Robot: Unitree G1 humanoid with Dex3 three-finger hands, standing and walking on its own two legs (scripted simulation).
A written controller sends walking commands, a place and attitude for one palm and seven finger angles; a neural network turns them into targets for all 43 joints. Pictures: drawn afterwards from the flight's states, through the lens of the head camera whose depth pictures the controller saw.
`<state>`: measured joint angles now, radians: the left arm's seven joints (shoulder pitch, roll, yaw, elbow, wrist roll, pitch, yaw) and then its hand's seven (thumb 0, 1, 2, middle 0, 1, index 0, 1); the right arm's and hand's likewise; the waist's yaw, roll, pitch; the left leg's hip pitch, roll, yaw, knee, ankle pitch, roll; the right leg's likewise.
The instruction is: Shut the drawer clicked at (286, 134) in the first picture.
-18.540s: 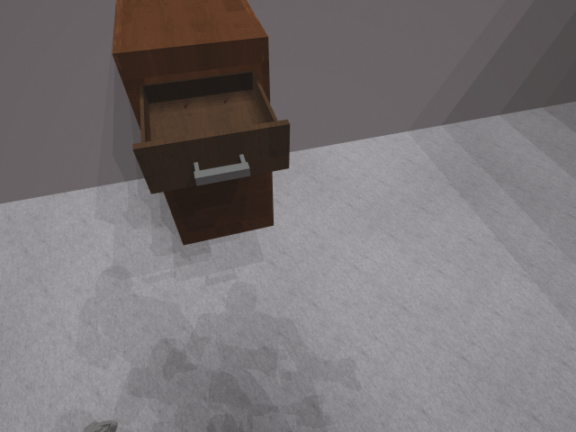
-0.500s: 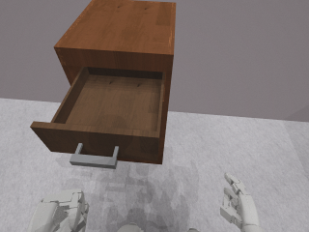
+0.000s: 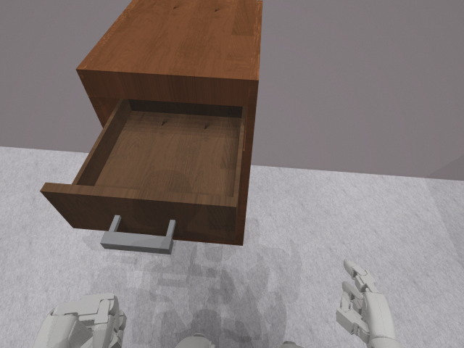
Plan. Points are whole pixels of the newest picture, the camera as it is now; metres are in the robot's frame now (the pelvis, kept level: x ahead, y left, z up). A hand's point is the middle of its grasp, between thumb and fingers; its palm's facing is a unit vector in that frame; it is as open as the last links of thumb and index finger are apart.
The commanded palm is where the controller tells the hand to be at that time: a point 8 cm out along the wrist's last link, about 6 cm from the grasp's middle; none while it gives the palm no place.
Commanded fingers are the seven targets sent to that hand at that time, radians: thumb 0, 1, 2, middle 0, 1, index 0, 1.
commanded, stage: bring the fist close to the handle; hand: left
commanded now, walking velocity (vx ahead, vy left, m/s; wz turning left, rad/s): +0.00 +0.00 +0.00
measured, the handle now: (141, 232) +0.32 +0.21 -0.01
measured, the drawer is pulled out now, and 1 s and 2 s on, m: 0.28 0.28 0.27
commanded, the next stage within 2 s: push the drawer shut in 1.40 s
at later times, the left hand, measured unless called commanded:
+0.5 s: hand (134, 319) +0.16 +0.16 +0.04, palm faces +0.01 -1.00 -0.06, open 3.2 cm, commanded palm +0.13 +0.22 +0.04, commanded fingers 0.00 0.90 0.90 -1.40 -1.60 -1.40 -1.60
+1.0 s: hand (151, 300) +0.20 +0.15 -0.01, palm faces -0.01 -1.00 -0.05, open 3.2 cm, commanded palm +0.17 +0.21 -0.01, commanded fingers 0.00 0.90 0.90 -1.40 -1.60 -1.40 -1.60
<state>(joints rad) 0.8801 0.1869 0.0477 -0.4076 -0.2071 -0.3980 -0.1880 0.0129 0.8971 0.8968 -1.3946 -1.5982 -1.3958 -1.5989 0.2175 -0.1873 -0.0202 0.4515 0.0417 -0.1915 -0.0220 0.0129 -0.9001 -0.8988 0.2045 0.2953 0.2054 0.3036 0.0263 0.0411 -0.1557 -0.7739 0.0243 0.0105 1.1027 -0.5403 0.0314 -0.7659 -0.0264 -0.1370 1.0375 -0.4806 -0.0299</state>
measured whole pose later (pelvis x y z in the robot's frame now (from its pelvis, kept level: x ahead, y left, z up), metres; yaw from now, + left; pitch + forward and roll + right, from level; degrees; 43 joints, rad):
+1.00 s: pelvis -0.01 -0.01 -0.05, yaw -1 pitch +21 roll -2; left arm 0.50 0.19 0.09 -0.09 -0.20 -0.47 -0.18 0.01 0.90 0.90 -1.39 -1.60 -1.40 -1.60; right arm 0.18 -0.21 -0.01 0.49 0.01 -0.15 -0.03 0.01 -0.90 -0.90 0.21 0.30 0.21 0.30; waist -0.01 0.02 -0.19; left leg -1.09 0.04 0.00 1.33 -0.61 0.02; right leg -1.08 -0.03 -0.14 1.27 -0.56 -0.05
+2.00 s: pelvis -0.01 +0.00 -0.05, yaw -1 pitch +22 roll -3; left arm 0.34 0.21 0.07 -0.01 -0.19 -0.44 -0.13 -0.01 0.86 0.91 -1.39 -1.60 -1.40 -1.60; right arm 0.22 -0.24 0.01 0.48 0.00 -0.11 -0.02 0.01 -0.90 -0.90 0.21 0.30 0.21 0.30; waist -0.03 0.03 -0.19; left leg -1.11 0.03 0.00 1.33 -0.61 0.03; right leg -1.11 -0.03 -0.14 1.27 -0.55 -0.04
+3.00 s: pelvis -0.02 +0.01 -0.04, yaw -1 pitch +23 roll -2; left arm -0.32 0.26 0.17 0.58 -0.16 -0.47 -0.14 -0.06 0.74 0.90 -1.40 -1.60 -1.40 -1.60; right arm 0.23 -0.26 0.03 0.60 0.00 -0.06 -0.02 0.01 -0.90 -0.90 0.21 0.30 0.21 0.30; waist -0.06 0.02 -0.15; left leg -1.12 0.02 0.02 1.28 -0.56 0.04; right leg -1.12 -0.04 -0.12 1.22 -0.50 -0.03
